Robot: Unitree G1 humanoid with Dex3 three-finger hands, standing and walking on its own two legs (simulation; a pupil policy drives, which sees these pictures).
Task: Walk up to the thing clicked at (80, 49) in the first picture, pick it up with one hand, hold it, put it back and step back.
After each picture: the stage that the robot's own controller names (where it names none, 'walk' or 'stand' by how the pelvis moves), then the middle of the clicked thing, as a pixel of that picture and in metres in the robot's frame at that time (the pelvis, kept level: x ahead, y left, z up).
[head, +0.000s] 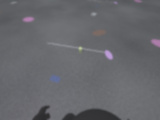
stand; (80, 50) +1.37 +0.19 -0.72
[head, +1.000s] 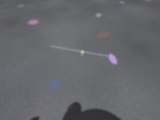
walk; (82, 53) +1.25 +0.24 -0.72
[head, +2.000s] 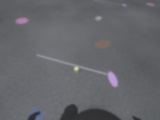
walk; (76, 70) +0.78 +0.20 -0.70
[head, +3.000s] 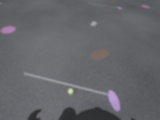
walk; (70, 92) +0.42 +0.19 -0.70
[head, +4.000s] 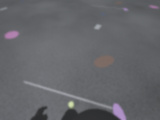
stand; (71, 105) +0.27 +0.18 -0.71
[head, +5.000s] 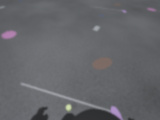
stand; (68, 108) +0.24 +0.19 -0.72
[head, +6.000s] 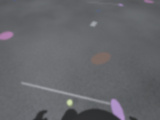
stand; (70, 103) +0.27 +0.21 -0.71
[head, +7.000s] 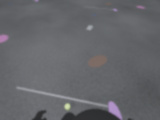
stand; (67, 107) +0.25 +0.21 -0.72
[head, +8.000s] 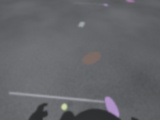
stand; (64, 107) +0.22 +0.25 -0.72
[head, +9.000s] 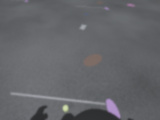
stand; (65, 108) +0.23 +0.23 -0.72
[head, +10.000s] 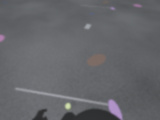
stand; (68, 106) +0.25 +0.20 -0.72
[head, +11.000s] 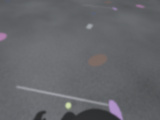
stand; (68, 106) +0.26 +0.19 -0.72
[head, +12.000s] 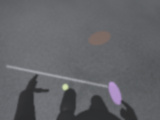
go down; (65, 87) +0.29 +0.20 -0.59
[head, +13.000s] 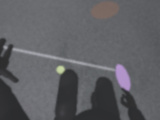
go down; (61, 70) +0.33 +0.25 -0.33
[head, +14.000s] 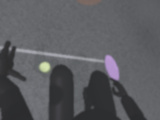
close in; (45, 67) +0.31 +0.28 -0.26
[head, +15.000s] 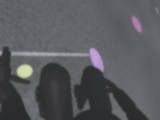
close; (25, 72) +0.28 +0.29 -0.21
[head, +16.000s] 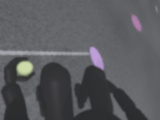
lift; (24, 70) +0.28 +0.30 -0.20
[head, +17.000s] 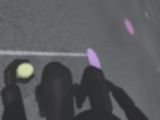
lift; (24, 72) +0.27 +0.29 -0.21
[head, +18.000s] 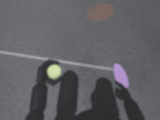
lift; (54, 74) +0.27 +0.24 -0.03
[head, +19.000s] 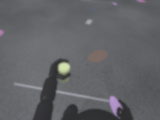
lift; (64, 72) +0.32 +0.17 +0.04
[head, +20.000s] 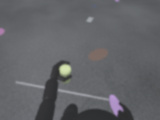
hold; (65, 74) +0.31 +0.17 +0.02
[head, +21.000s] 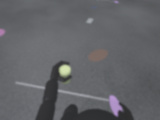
hold; (65, 74) +0.31 +0.17 +0.02
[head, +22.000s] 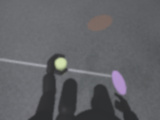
crouch; (61, 67) +0.35 +0.20 -0.07
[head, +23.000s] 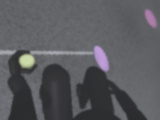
lower; (28, 64) +0.32 +0.30 -0.20
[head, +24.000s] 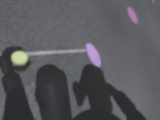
lower; (20, 61) +0.34 +0.31 -0.21
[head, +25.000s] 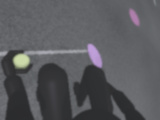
lower; (22, 64) +0.32 +0.31 -0.21
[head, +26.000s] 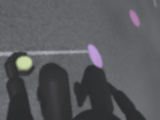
lower; (24, 65) +0.31 +0.30 -0.21
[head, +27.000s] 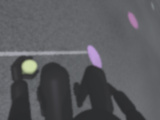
loosen; (29, 69) +0.30 +0.28 -0.21
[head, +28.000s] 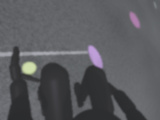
withdraw; (29, 69) +0.30 +0.28 -0.22
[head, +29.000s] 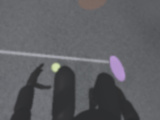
stand; (56, 68) +0.32 +0.26 -0.29
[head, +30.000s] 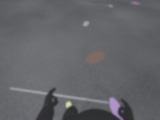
stand; (68, 105) +0.26 +0.18 -0.65
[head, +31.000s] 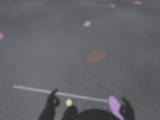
stand; (69, 103) +0.28 +0.20 -0.66
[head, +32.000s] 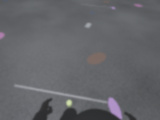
stand; (69, 103) +0.28 +0.19 -0.69
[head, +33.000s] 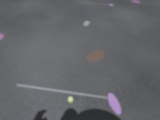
walk; (70, 100) +0.32 +0.19 -0.72
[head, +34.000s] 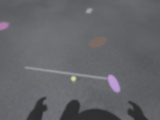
walk; (73, 79) +0.51 +0.21 -0.69
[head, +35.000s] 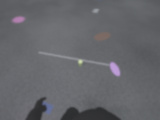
walk; (80, 63) +0.87 +0.15 -0.70
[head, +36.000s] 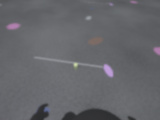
stand; (75, 66) +0.91 +0.22 -0.72
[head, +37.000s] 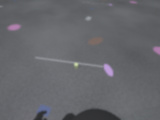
stand; (76, 66) +0.93 +0.21 -0.73
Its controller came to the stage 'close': yes
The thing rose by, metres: 0.72
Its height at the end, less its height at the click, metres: +0.00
